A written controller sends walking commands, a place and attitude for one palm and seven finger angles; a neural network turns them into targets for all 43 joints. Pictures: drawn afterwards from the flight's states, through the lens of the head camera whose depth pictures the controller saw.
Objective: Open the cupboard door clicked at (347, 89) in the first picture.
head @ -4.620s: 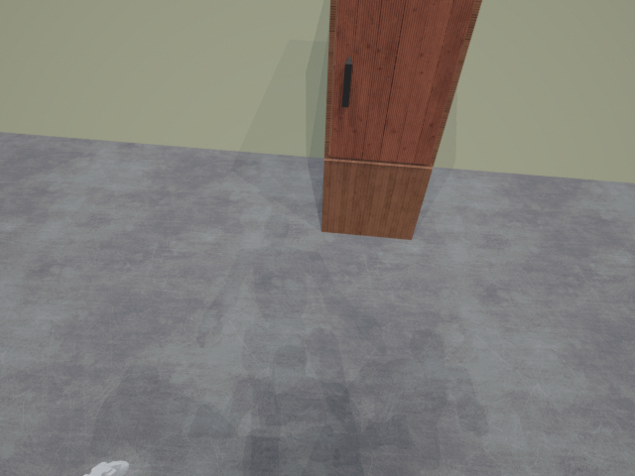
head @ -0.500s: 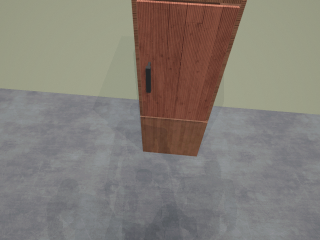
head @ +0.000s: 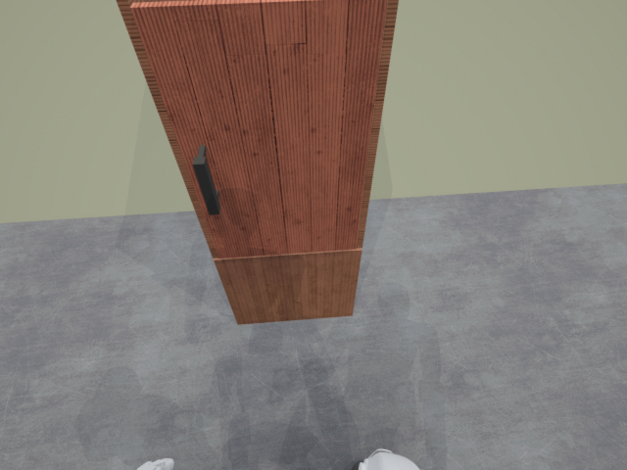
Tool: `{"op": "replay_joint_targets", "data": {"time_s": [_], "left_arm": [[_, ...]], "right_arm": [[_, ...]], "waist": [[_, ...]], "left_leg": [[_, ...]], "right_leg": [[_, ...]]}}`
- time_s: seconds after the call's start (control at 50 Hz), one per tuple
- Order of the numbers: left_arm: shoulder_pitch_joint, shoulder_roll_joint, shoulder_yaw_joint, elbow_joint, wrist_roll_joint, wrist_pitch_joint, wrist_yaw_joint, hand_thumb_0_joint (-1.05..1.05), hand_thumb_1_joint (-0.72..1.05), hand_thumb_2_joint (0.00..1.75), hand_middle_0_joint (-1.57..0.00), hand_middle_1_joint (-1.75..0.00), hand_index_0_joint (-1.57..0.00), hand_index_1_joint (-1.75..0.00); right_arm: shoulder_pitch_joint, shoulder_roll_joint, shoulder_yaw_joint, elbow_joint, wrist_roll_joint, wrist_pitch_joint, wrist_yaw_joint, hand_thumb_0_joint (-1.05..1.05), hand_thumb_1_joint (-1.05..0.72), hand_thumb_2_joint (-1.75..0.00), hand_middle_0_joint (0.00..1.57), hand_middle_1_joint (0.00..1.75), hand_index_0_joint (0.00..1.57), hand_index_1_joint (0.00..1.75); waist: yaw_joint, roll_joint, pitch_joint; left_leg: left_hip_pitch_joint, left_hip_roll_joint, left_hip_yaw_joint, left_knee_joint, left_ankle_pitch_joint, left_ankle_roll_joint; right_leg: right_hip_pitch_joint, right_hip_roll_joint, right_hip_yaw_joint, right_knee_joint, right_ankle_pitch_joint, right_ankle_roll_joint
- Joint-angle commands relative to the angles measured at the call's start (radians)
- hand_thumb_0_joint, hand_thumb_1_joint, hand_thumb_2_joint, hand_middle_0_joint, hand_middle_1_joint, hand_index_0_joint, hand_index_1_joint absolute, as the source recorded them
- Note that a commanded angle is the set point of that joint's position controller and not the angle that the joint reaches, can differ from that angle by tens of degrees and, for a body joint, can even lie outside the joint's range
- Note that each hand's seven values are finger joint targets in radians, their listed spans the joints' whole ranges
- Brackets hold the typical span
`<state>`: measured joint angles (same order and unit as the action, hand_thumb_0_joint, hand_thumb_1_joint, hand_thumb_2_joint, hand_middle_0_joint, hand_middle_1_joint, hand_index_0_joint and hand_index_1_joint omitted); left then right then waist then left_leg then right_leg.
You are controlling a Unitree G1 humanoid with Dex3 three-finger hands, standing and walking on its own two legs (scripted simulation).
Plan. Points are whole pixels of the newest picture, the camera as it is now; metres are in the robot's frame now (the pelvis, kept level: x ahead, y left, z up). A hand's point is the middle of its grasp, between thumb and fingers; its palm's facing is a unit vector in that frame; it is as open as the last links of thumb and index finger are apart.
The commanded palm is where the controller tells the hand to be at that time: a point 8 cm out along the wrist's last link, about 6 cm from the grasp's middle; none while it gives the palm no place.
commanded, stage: take the last steps up to it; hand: left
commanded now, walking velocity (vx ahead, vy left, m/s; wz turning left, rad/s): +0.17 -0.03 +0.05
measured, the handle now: (208, 180) +0.62 +0.22 -0.03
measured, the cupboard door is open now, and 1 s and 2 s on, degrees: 0 0 0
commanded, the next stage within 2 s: come to a stop and stand still in 0.10 s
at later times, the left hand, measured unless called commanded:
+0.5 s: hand out of the picture +0.10 +0.17 -0.16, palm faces +0.09 -0.99 -0.14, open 7.3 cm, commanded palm none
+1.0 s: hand out of the picture +0.10 +0.11 -0.14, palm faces +0.05 -0.97 -0.25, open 7.2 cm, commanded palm none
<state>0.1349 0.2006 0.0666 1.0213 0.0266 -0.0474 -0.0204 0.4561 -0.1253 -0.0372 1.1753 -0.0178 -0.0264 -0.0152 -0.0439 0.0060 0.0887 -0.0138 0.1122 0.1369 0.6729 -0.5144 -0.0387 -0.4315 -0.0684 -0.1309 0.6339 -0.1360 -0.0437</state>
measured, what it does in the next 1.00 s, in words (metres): steps on the spot: left foot, then right foot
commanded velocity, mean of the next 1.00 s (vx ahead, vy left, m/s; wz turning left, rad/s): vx -0.06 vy -0.01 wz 0.01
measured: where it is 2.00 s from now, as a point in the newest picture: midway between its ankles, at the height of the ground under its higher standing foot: outside the picture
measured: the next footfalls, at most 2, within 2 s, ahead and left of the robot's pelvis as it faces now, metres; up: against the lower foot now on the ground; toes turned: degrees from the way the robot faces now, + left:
left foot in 0.34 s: +0.17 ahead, +0.11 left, +0.00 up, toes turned +8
right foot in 0.76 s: +0.11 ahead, -0.14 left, +0.00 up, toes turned -3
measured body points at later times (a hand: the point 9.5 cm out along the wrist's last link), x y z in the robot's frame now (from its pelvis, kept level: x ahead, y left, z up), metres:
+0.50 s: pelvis +0.10 +0.01 +0.02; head +0.12 +0.03 +0.47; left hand +0.10 +0.22 -0.15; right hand +0.17 -0.22 -0.12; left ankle +0.13 +0.11 -0.71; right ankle +0.10 -0.10 -0.71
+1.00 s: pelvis +0.06 -0.07 +0.02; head +0.06 -0.09 +0.47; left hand +0.09 +0.16 -0.12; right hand +0.10 -0.30 -0.14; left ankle +0.02 +0.08 -0.68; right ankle +0.07 -0.14 -0.71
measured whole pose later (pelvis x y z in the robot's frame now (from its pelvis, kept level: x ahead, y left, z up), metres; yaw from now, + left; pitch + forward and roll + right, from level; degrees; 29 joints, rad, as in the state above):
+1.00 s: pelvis +0.06 -0.07 +0.02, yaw +1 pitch -1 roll +1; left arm 0.23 0.15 0.02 1.05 0.03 0.01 0.04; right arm 0.19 -0.18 -0.05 1.09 -0.01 0.05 -0.02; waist 0.00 0.02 0.03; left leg -0.27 0.05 0.03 0.75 -0.43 -0.01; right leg -0.23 0.01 -0.10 0.50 -0.25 -0.08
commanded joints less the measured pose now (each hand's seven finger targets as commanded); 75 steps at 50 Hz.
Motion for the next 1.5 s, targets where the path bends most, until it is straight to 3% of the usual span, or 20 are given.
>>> {"op": "replay_joint_targets", "data": {"time_s": [0.0,0.06,0.1,0.22,0.28,0.34,0.4,0.48,0.56,0.68,0.7,0.74,0.78,0.86,0.96,1.04,1.1,1.16,1.26,1.48], "left_arm": [[0.285,0.209,0.043,0.05,-0.017,-0.001,0.031,0.0,0.9,0.9,-0.2,-0.3,-0.2,-0.3],[0.098,0.097,0.008,-0.006,-0.013,-0.003,0.041,0.0,0.9,0.9,-0.2,-0.3,-0.2,-0.3],[0.071,0.067,-0.005,-0.013,-0.006,-0.007,0.043,0.0,0.9,0.9,-0.2,-0.3,-0.2,-0.3],[0.097,0.066,-0.008,0.001,-0.003,0.001,0.045,0.0,0.9,0.9,-0.2,-0.3,-0.2,-0.3],[0.092,0.048,-0.023,0.012,-0.014,0.016,0.049,0.0,0.9,0.9,-0.2,-0.3,-0.2,-0.3],[0.184,0.007,-0.031,0.028,-0.025,0.034,0.053,0.0,0.9,0.9,-0.2,-0.3,-0.2,-0.3],[0.189,0.038,-0.029,0.044,-0.02,0.052,0.055,0.0,0.9,0.9,-0.2,-0.3,-0.2,-0.3],[0.199,0.054,-0.022,0.034,-0.015,0.062,0.054,0.0,0.9,0.9,-0.2,-0.3,-0.2,-0.3],[0.175,0.05,-0.005,-0.002,-0.008,0.089,0.053,0.0,0.9,0.9,-0.2,-0.3,-0.2,-0.3],[0.243,0.01,-0.009,-0.001,-0.007,0.075,0.052,0.0,0.9,0.9,-0.2,-0.3,-0.2,-0.3],[0.263,0.025,-0.009,0.006,-0.003,0.069,0.053,0.0,0.9,0.9,-0.2,-0.3,-0.2,-0.3],[0.199,0.145,-0.002,-0.01,0.007,0.053,0.06,0.0,0.9,0.9,-0.2,-0.3,-0.2,-0.3],[0.148,0.146,-0.007,-0.03,0.003,0.051,0.058,0.0,0.9,0.9,-0.2,-0.3,-0.2,-0.3],[0.097,0.103,-0.018,-0.027,-0.003,0.043,0.06,0.0,0.9,0.9,-0.2,-0.3,-0.2,-0.3],[0.16,0.107,-0.016,0.002,-0.006,0.033,0.06,0.0,0.9,0.9,-0.2,-0.3,-0.2,-0.3],[0.128,0.089,-0.019,0.02,-0.022,0.033,0.06,0.0,0.9,0.9,-0.2,-0.3,-0.2,-0.3],[0.123,0.058,-0.025,0.026,-0.022,0.037,0.057,0.0,0.9,0.9,-0.2,-0.3,-0.2,-0.3],[0.123,0.077,-0.023,0.052,-0.023,0.043,0.054,0.0,0.9,0.9,-0.2,-0.3,-0.2,-0.3],[0.151,0.064,-0.03,0.075,-0.017,0.05,0.053,0.0,0.9,0.9,-0.2,-0.3,-0.2,-0.3],[0.225,0.016,-0.032,0.088,-0.014,0.05,0.055,0.0,0.9,0.9,-0.2,-0.3,-0.2,-0.3]], "right_arm": [[-0.039,-0.093,-0.026,-0.105,0.018,-0.02,-0.001,0.0,-0.9,-0.9,0.2,0.3,0.2,0.3],[-0.057,-0.068,-0.025,-0.097,-0.005,0.004,0.005,0.0,-0.9,-0.9,0.2,0.3,0.2,0.3],[-0.008,-0.042,-0.016,-0.082,-0.009,0.021,0.006,0.0,-0.9,-0.9,0.2,0.3,0.2,0.3],[-0.08,-0.018,0.002,-0.113,-0.002,0.018,0.007,0.0,-0.9,-0.9,0.2,0.3,0.2,0.3],[-0.059,-0.026,0.015,-0.086,0.004,0.008,-0.003,0.0,-0.9,-0.9,0.2,0.3,0.2,0.3],[-0.141,-0.143,0.007,-0.119,0.004,-0.004,-0.017,0.0,-0.9,-0.9,0.2,0.3,0.2,0.3],[-0.205,-0.14,0.003,-0.13,0.011,0.005,-0.031,0.0,-0.9,-0.9,0.2,0.3,0.2,0.3],[-0.201,-0.182,-0.021,-0.144,0.01,0.02,-0.039,0.0,-0.9,-0.9,0.2,0.3,0.2,0.3],[-0.198,-0.22,-0.046,-0.159,0.001,0.034,-0.05,0.0,-0.9,-0.9,0.2,0.3,0.2,0.3],[-0.301,-0.214,-0.051,-0.183,-0.005,0.044,-0.029,0.0,-0.9,-0.9,0.2,0.3,0.2,0.3],[-0.301,-0.203,-0.051,-0.181,0.001,0.047,-0.023,0.0,-0.9,-0.9,0.2,0.3,0.2,0.3],[-0.281,-0.093,-0.031,-0.201,0.016,0.055,-0.007,0.0,-0.9,-0.9,0.2,0.3,0.2,0.3],[-0.328,-0.095,-0.033,-0.203,0.011,0.074,-0.003,0.0,-0.9,-0.9,0.2,0.3,0.2,0.3],[-0.26,-0.09,-0.022,-0.142,0.01,0.067,-0.002,0.0,-0.9,-0.9,0.2,0.3,0.2,0.3],[-0.243,-0.082,-0.011,-0.124,0.012,0.052,-0.009,0.0,-0.9,-0.9,0.2,0.3,0.2,0.3],[-0.149,-0.087,0.001,-0.074,0.009,0.034,-0.02,0.0,-0.9,-0.9,0.2,0.3,0.2,0.3],[-0.154,-0.119,0.006,-0.068,0.003,0.029,-0.024,0.0,-0.9,-0.9,0.2,0.3,0.2,0.3],[-0.144,-0.097,0.012,-0.053,0.002,0.029,-0.021,0.0,-0.9,-0.9,0.2,0.3,0.2,0.3],[-0.092,-0.081,0.016,-0.043,-0.001,0.04,-0.022,0.0,-0.9,-0.9,0.2,0.3,0.2,0.3],[-0.018,-0.067,0.017,-0.045,-0.002,0.029,-0.022,0.0,-0.9,-0.9,0.2,0.3,0.2,0.3]], "waist": [[0.129,-0.186,-0.169],[0.042,-0.061,-0.037],[0.003,-0.091,-0.032],[0.024,-0.08,-0.036],[0.01,-0.044,-0.062],[0.075,0.129,-0.079],[0.073,0.184,-0.048],[0.052,0.134,-0.11],[0.031,0.124,-0.144],[0.072,0.098,-0.184],[0.081,0.05,-0.178],[0.047,-0.297,-0.093],[0.06,-0.204,-0.061],[0.034,-0.139,-0.025],[0.066,-0.113,-0.069],[0.035,-0.037,-0.1],[0.059,-0.004,-0.079],[0.062,0.069,-0.045],[0.056,-0.019,0.059],[0.058,0.015,0.028]], "left_leg": [[-0.51,-0.017,-0.115,0.647,-0.003,0.072],[-0.441,0.038,-0.131,0.569,0.146,0.059],[-0.391,0.032,-0.105,0.455,0.169,0.041],[-0.318,0.0,-0.066,0.088,0.196,0.019],[-0.133,-0.019,-0.072,-0.198,0.394,0.006],[-0.206,0.149,-0.227,-0.32,0.705,0.097],[-0.197,0.128,-0.199,-0.344,0.808,0.111],[-0.067,0.171,-0.211,-0.306,0.98,0.15],[-0.031,0.27,-0.27,-0.312,1.053,0.259],[-0.135,0.176,-0.167,-0.243,0.75,0.176],[-0.183,0.126,-0.142,-0.197,0.599,0.133],[-0.353,-0.066,-0.036,-0.041,0.106,0.025],[-0.288,-0.062,-0.113,0.131,-0.005,0.027],[-0.328,-0.062,-0.127,0.196,0.08,0.032],[-0.289,-0.059,-0.113,-0.016,0.09,0.018],[-0.109,-0.035,-0.152,-0.293,0.305,0.039],[-0.163,0.02,-0.179,-0.3,0.306,0.062],[-0.204,-0.002,-0.166,-0.343,0.249,0.05],[-0.249,-0.02,-0.157,-0.379,0.13,0.054],[-0.313,-0.017,-0.191,-0.416,0.049,0.074]], "right_leg": [[0.44,-0.345,0.493,-0.39,-0.179,-0.175],[0.13,-0.263,0.287,-0.442,-0.207,-0.122],[0.064,-0.226,0.174,-0.457,-0.115,-0.105],[0.103,-0.201,0.151,-0.442,-0.058,-0.134],[0.098,-0.14,0.098,-0.318,0.015,-0.072],[0.22,-0.035,0.054,-0.227,-0.064,0.034],[0.248,-0.031,0.048,-0.166,-0.021,0.049],[0.178,-0.021,0.057,-0.083,-0.111,0.048],[0.042,0.017,0.12,0.235,-0.407,0.047],[0.196,0.016,0.091,-0.038,-0.187,0.056],[0.261,0.016,0.085,-0.18,-0.05,0.062],[0.241,-0.231,0.372,-0.339,0.173,-0.025],[0.075,-0.265,0.356,-0.383,0.065,-0.128],[0.138,-0.182,0.265,-0.349,0.138,-0.118],[0.276,-0.175,0.277,-0.327,0.197,-0.123],[0.233,-0.124,0.263,-0.316,0.076,-0.039],[0.258,-0.048,0.213,-0.362,-0.04,0.052],[0.295,-0.049,0.206,-0.374,-0.105,0.037],[0.216,-0.043,0.217,-0.429,-0.285,0.032],[0.214,-0.024,0.191,-0.366,-0.261,0.033]]}}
